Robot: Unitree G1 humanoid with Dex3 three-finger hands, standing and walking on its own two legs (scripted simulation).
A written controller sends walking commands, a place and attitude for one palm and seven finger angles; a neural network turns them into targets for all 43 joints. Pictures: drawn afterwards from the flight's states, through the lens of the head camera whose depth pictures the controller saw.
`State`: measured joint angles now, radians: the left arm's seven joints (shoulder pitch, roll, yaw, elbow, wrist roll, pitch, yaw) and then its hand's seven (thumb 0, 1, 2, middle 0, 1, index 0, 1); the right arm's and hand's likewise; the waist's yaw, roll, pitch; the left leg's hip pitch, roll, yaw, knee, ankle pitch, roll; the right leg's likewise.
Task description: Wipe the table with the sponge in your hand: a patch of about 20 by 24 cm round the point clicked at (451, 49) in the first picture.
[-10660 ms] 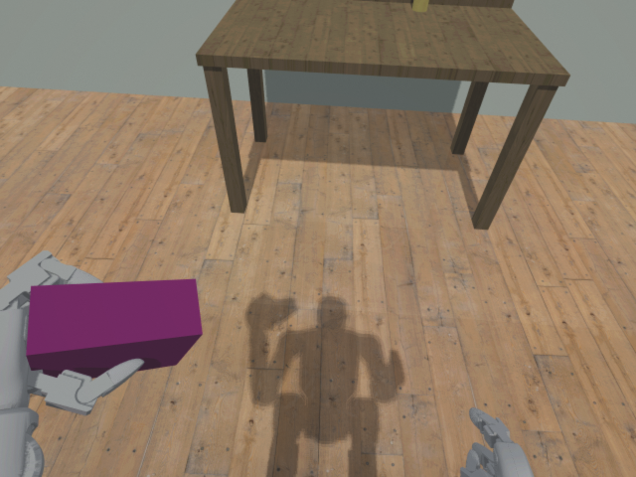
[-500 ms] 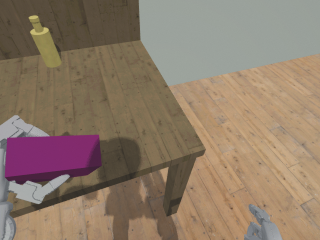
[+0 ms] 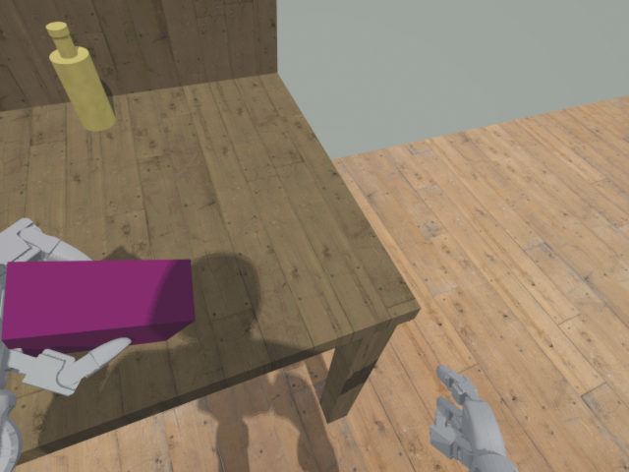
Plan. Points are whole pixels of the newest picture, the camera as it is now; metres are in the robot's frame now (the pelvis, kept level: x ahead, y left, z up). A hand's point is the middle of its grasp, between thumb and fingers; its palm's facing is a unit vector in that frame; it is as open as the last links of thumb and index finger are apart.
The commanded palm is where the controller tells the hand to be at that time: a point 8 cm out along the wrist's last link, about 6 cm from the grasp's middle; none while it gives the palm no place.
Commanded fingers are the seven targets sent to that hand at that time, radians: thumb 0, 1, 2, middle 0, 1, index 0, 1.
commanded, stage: come to a stop and stand still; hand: left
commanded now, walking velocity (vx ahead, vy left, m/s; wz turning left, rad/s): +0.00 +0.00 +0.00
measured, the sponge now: (130, 307) +0.24 +0.20 +0.14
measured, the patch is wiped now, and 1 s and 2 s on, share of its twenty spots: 0.00 0.00 0.00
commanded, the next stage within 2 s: look again from close up in 1.34 s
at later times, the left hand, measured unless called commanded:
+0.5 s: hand (18, 384) +0.16 +0.26 +0.14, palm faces +0.36 -0.85 -0.38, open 9.9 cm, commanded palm +0.11 +0.28 +0.18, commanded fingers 0.00 0.10 1.30 -1.20 -1.60 -1.20 -1.60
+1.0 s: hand out of the picture +0.18 +0.28 +0.15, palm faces +0.41 -0.84 -0.34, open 9.9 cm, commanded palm +0.12 +0.31 +0.18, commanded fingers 0.00 0.10 1.30 -1.20 -1.60 -1.20 -1.60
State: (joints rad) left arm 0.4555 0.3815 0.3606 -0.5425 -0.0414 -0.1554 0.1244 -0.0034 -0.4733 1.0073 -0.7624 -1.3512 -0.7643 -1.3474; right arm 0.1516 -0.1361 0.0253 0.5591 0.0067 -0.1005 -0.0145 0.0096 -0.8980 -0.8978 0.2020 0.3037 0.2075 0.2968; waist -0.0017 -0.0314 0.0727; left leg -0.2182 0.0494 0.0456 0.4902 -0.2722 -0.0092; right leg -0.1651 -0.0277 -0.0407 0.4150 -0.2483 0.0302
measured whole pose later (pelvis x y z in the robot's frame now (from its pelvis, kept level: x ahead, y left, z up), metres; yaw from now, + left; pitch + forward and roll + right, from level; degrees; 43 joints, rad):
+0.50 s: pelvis -0.06 +0.00 +0.00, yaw -1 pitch -2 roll -1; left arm 0.42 0.39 0.35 -0.41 -0.03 -0.21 0.10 0.00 -0.47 1.01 -0.76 -1.35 -0.76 -1.35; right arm 0.26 -0.20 -0.01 0.59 0.00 -0.15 -0.05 0.01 -0.90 -0.90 0.20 0.30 0.20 0.30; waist 0.02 -0.04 0.06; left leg -0.27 0.05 0.06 0.51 -0.20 0.01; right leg -0.22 -0.02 -0.02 0.45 -0.20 0.02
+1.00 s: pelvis -0.04 +0.03 +0.00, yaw +1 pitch -2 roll -2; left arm 0.38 0.35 0.36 -0.45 -0.01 -0.22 0.10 0.00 -0.47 1.01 -0.76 -1.35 -0.76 -1.35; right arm 0.19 -0.17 0.02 0.60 0.00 -0.19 -0.01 0.01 -0.90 -0.90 0.20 0.30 0.21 0.30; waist 0.04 -0.05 0.07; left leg -0.25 0.01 0.05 0.50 -0.22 0.04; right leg -0.18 -0.03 0.03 0.40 -0.19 0.06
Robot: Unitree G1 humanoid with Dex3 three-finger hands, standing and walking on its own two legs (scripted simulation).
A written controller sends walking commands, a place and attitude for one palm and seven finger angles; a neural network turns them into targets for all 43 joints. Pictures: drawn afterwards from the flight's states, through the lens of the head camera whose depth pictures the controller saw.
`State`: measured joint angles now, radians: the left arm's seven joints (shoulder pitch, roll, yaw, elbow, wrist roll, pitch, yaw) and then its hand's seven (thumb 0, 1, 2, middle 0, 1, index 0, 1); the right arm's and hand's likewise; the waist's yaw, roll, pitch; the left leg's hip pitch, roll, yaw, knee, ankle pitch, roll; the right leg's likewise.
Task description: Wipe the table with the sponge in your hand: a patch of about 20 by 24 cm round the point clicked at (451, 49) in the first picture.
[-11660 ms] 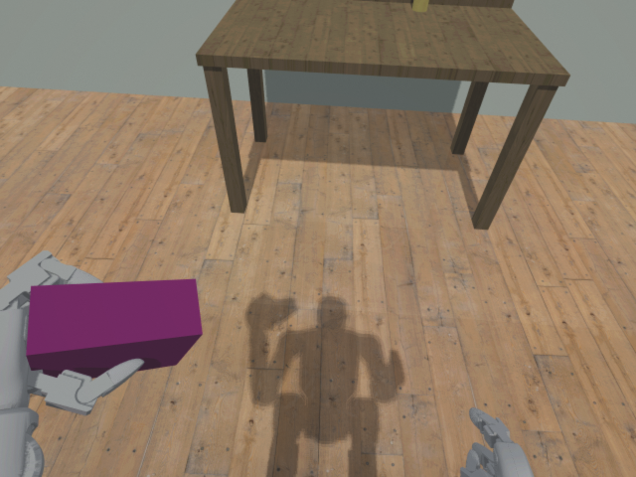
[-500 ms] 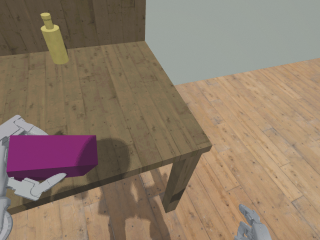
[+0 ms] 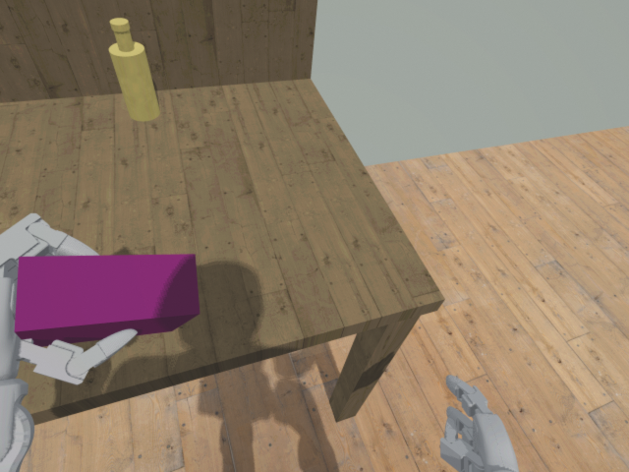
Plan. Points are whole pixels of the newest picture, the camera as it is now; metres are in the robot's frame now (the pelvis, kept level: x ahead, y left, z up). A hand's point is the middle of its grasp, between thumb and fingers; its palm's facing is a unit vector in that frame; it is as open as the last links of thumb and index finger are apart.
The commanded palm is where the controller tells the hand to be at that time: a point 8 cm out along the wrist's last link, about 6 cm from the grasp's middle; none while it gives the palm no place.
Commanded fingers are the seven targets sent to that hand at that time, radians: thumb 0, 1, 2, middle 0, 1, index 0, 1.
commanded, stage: come to a stop and stand still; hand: left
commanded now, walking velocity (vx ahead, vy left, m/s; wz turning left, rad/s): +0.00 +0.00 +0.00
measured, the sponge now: (137, 299) +0.24 +0.21 +0.13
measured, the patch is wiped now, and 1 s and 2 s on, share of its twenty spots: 0.00 0.00 0.00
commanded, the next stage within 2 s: look again from close up in 0.34 s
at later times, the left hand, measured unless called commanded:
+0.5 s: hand (105, 283) +0.24 +0.24 +0.16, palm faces +0.37 -0.85 -0.38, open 9.9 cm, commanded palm +0.18 +0.27 +0.18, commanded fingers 0.00 0.10 1.30 -1.20 -1.60 -1.20 -1.60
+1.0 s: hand (94, 245) +0.26 +0.25 +0.18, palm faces +0.44 -0.79 -0.43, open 9.9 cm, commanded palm +0.18 +0.26 +0.18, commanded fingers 0.00 0.10 1.30 -1.20 -1.60 -1.20 -1.60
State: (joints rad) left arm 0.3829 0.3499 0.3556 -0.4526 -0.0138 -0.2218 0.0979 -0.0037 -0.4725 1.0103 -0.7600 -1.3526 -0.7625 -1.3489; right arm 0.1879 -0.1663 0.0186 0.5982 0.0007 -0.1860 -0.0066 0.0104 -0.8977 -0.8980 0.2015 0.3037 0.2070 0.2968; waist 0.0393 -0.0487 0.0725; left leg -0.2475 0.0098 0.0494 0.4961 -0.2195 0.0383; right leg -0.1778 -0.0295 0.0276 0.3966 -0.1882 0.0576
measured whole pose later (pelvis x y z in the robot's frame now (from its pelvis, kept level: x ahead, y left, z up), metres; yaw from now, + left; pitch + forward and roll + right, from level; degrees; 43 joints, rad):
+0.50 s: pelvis +0.02 -0.01 +0.00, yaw +0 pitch -1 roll -1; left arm 0.44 0.36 0.35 -0.47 -0.04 -0.19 0.11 0.00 -0.47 1.01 -0.76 -1.35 -0.76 -1.35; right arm 0.19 -0.18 0.00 0.59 0.01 -0.13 -0.03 0.01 -0.90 -0.90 0.20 0.30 0.21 0.30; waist 0.02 -0.02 0.06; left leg -0.22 0.02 0.04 0.47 -0.23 0.02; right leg -0.16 -0.02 0.02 0.38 -0.21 0.04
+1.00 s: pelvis +0.01 -0.03 +0.00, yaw +1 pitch -2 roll -1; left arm 0.17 0.45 0.38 -0.33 -0.02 0.03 0.06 0.00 -0.47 1.01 -0.76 -1.35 -0.76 -1.35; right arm 0.18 -0.23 0.03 0.65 0.01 -0.12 -0.02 0.01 -0.90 -0.90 0.20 0.30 0.21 0.30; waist 0.04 0.01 0.03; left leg -0.24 0.02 0.02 0.50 -0.24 -0.01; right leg -0.19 -0.01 0.00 0.48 -0.26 0.02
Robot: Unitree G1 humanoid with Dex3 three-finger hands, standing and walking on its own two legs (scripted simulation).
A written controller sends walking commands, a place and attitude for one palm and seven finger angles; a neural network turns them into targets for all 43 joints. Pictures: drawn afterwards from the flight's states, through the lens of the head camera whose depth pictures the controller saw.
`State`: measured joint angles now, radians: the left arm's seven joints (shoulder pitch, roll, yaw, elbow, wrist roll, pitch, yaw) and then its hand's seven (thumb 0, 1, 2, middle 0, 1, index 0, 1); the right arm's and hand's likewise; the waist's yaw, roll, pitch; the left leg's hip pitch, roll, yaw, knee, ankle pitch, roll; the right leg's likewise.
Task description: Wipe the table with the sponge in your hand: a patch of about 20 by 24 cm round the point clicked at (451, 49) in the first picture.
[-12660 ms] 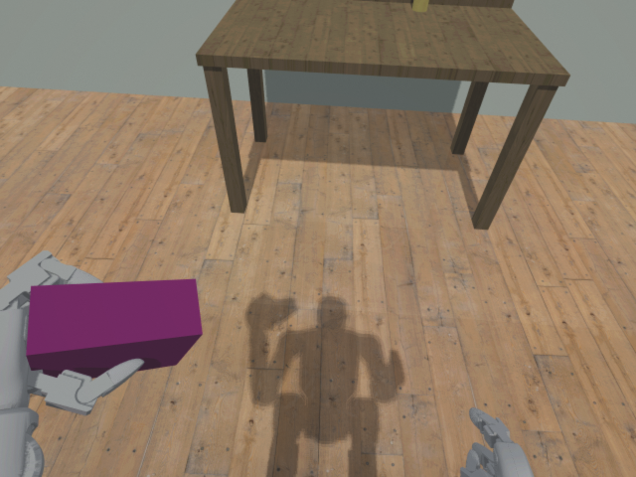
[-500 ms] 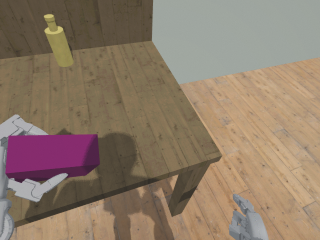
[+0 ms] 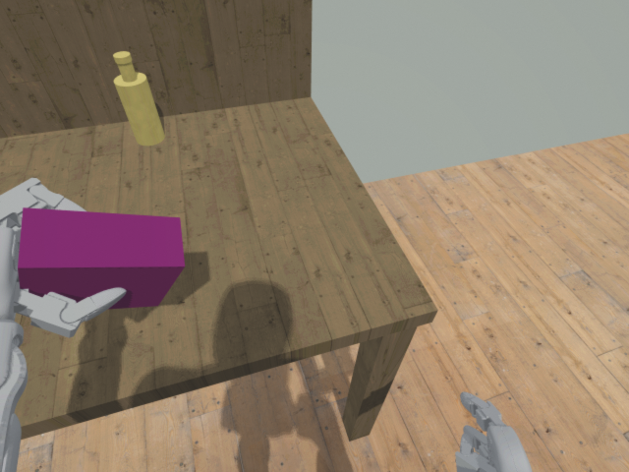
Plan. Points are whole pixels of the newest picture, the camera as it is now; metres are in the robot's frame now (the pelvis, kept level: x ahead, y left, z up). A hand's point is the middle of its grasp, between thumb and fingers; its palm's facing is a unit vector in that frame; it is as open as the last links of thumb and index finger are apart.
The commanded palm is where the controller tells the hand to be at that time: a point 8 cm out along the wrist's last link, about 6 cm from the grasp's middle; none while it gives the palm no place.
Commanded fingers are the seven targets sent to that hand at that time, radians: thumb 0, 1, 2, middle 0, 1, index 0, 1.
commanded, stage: turn the palm down, sponge in hand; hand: left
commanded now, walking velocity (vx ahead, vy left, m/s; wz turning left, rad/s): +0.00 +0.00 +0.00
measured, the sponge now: (126, 265) +0.28 +0.23 +0.16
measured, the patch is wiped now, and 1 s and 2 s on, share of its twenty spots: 0.00 0.00 0.00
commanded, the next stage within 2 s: none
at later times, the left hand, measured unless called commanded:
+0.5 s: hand (107, 314) +0.22 +0.23 +0.15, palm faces +0.24 -0.60 -0.77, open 9.9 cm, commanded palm +0.18 +0.27 +0.19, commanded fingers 0.00 0.10 1.30 -1.20 -1.60 -1.20 -1.60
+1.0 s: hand (76, 304) +0.23 +0.27 +0.15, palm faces +0.24 -0.35 -0.91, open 9.9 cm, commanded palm +0.20 +0.28 +0.20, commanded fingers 0.00 0.10 1.30 -1.20 -1.60 -1.20 -1.60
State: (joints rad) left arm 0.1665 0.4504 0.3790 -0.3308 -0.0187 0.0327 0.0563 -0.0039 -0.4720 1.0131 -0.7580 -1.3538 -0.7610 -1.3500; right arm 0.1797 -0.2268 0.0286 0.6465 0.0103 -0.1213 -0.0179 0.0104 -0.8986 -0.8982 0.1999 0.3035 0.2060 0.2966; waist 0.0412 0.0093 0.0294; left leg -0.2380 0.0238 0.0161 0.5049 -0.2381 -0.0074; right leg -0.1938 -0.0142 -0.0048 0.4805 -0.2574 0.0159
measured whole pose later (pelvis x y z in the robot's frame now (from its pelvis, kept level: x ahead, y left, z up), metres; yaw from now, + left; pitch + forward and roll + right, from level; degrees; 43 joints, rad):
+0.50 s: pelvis +0.00 -0.03 +0.00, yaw +1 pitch -1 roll +0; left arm 0.34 0.55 0.27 -0.36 0.20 0.04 0.00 0.00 -0.47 1.01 -0.76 -1.35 -0.76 -1.35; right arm 0.15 -0.24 0.01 0.63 0.00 -0.10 -0.09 0.01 -0.90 -0.90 0.20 0.30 0.21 0.30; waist 0.06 0.06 0.01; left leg -0.26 0.05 -0.01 0.53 -0.25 -0.04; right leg -0.23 0.01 -0.03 0.55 -0.31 -0.02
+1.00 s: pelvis +0.02 -0.01 +0.00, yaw +1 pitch -1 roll +0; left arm 0.33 0.60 0.19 -0.45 0.46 0.23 0.05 0.00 -0.47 1.02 -0.76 -1.35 -0.76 -1.35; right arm 0.13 -0.24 0.01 0.59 0.03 0.00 -0.10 0.01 -0.90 -0.90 0.20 0.30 0.20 0.30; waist 0.09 0.08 -0.02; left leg -0.25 0.03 0.00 0.54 -0.27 -0.02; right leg -0.21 -0.01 -0.02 0.53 -0.31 0.00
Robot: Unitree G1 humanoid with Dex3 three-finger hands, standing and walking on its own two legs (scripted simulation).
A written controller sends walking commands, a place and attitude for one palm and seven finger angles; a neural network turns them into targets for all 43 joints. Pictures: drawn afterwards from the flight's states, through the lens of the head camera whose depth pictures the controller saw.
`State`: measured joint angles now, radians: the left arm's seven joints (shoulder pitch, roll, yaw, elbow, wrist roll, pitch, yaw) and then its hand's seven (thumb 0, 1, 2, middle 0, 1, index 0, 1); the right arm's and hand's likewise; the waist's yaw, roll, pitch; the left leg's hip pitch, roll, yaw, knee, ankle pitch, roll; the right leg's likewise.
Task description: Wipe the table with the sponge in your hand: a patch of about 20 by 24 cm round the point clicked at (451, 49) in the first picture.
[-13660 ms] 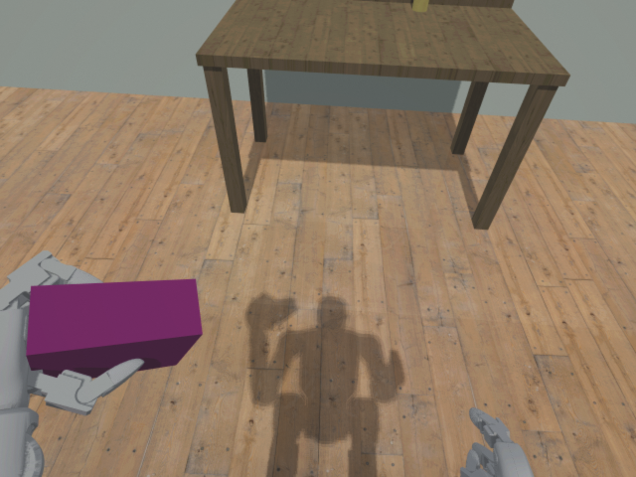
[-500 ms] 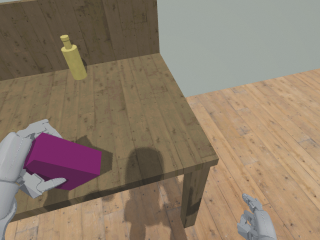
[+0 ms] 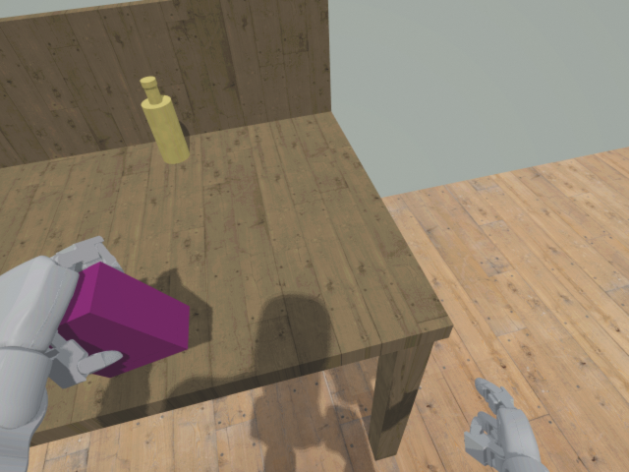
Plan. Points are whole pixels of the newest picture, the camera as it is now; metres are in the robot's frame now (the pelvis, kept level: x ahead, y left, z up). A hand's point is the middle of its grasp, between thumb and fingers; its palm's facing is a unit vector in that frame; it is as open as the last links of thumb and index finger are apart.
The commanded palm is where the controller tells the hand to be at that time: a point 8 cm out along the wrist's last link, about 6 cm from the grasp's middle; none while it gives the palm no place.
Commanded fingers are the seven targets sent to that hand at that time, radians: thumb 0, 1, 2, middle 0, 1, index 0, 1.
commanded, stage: turn the palm down, sponge in hand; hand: left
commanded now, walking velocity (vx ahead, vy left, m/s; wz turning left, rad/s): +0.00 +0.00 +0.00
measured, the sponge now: (122, 332) +0.23 +0.26 +0.10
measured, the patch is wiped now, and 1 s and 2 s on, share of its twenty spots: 0.00 0.00 0.00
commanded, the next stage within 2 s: move the sponge above the wiping area in 1.04 s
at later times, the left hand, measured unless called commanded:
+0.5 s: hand (66, 321) +0.21 +0.30 +0.15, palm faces +0.10 -0.13 -0.99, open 9.9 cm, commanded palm +0.18 +0.29 +0.21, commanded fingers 0.00 0.10 1.30 -1.20 -1.60 -1.20 -1.60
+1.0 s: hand (84, 324) +0.21 +0.28 +0.14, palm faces +0.05 -0.06 -1.00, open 9.9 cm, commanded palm +0.18 +0.28 +0.21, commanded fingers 0.00 0.10 1.30 -1.20 -1.60 -1.20 -1.60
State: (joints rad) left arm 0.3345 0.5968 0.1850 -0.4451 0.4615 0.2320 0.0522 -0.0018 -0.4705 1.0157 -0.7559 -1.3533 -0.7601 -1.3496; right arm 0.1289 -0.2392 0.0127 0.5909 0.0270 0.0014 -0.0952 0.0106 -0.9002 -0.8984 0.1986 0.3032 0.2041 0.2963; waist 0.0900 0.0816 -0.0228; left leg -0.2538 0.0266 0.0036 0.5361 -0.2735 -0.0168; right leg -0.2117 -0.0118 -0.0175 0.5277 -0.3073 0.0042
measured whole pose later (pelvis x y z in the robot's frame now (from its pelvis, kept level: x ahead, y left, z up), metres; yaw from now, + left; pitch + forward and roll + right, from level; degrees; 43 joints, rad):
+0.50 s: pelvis -0.01 +0.00 +0.01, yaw +1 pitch -3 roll +0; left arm 0.20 0.60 0.06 -0.35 0.73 0.36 -0.05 0.00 -0.47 1.02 -0.76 -1.35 -0.76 -1.35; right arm 0.03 -0.26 0.05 0.62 0.03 0.05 -0.08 0.01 -0.90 -0.90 0.20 0.30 0.20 0.30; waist 0.12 0.12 0.02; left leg -0.18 0.01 0.00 0.42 -0.20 -0.01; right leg -0.13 -0.02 -0.03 0.42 -0.24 0.01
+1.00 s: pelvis -0.01 -0.01 +0.01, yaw +0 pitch -3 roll +0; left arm 0.18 0.59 0.02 -0.32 0.81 0.33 -0.08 0.00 -0.47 1.02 -0.75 -1.35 -0.76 -1.35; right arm 0.02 -0.27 0.03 0.64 0.03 0.05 -0.06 0.01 -0.90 -0.90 0.20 0.30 0.20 0.30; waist 0.13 0.13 0.02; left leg -0.16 0.03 0.00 0.41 -0.20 -0.02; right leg -0.12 -0.01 -0.02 0.42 -0.25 -0.01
